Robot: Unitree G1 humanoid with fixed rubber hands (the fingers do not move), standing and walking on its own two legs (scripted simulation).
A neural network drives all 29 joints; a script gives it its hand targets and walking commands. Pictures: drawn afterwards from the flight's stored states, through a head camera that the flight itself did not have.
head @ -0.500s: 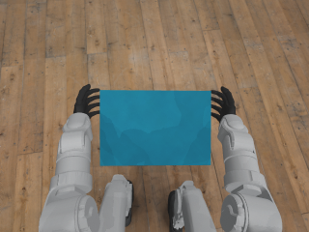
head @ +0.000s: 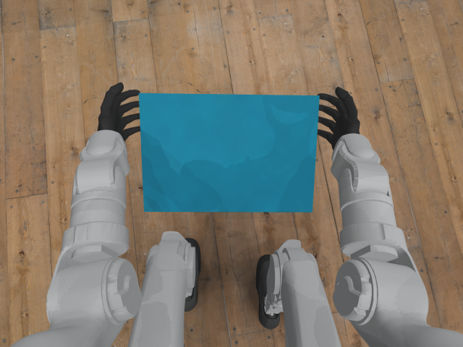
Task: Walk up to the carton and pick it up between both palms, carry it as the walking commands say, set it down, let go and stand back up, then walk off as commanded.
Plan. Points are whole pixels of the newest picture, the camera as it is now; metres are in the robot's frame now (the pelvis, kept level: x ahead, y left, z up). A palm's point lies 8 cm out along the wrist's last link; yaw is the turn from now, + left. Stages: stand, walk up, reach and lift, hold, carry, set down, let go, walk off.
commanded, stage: set down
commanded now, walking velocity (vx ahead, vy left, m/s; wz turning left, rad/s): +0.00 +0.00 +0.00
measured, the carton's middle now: (228, 150) +0.47 +0.04 -0.20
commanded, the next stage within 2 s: none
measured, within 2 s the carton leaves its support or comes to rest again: neither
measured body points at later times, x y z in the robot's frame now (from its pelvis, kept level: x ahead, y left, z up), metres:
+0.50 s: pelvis -0.02 +0.01 -0.07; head +0.29 +0.03 +0.26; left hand +0.49 +0.23 -0.19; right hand +0.50 -0.16 -0.18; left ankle +0.12 +0.13 -0.49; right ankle +0.09 -0.11 -0.49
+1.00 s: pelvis -0.01 +0.01 -0.12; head +0.33 +0.03 +0.16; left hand +0.51 +0.23 -0.28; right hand +0.52 -0.16 -0.28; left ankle +0.12 +0.13 -0.49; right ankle +0.09 -0.11 -0.49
